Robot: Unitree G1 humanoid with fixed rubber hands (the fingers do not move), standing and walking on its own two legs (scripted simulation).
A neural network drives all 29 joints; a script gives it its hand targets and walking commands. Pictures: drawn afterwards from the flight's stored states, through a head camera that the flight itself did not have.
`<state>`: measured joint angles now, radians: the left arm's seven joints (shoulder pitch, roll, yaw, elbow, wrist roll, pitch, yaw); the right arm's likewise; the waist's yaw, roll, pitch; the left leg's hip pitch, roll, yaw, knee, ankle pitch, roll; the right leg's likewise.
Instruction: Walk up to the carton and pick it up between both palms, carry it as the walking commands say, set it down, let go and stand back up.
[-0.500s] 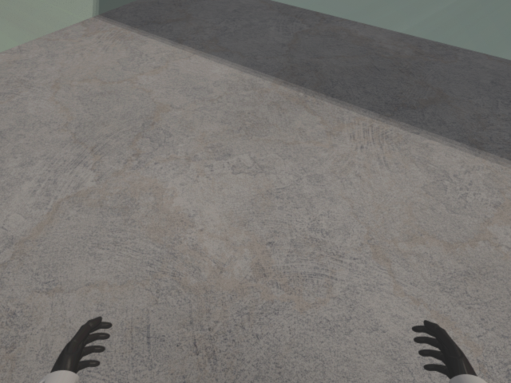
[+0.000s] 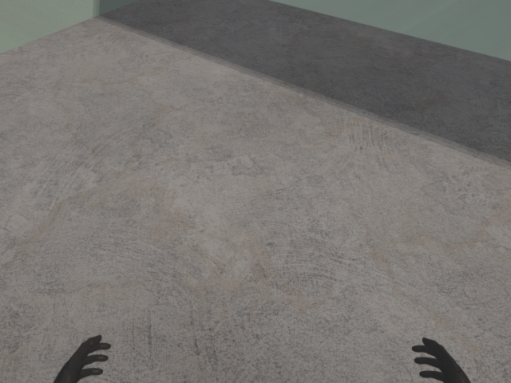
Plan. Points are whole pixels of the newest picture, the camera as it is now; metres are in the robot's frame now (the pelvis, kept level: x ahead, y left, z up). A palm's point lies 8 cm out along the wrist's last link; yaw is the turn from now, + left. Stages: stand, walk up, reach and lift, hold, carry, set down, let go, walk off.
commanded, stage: stand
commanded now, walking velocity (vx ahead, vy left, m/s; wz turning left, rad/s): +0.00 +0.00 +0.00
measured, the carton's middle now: out of the picture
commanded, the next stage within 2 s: walk up in 1.64 s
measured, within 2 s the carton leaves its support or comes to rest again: neither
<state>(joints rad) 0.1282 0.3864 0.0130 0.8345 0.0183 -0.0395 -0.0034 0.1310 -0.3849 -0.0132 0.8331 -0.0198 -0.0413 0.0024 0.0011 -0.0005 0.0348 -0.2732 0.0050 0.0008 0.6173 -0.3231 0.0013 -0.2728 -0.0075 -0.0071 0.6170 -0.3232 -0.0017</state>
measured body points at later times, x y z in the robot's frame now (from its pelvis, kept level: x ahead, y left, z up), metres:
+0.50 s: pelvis +0.00 +0.00 +0.02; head +0.00 +0.00 +0.47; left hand +0.12 +0.31 -0.09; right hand +0.12 -0.31 -0.09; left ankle +0.01 +0.12 -0.73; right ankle +0.00 -0.12 -0.73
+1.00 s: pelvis +0.00 +0.00 +0.02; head +0.00 +0.00 +0.47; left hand +0.11 +0.31 -0.09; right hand +0.11 -0.32 -0.10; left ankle +0.01 +0.12 -0.73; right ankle +0.01 -0.12 -0.73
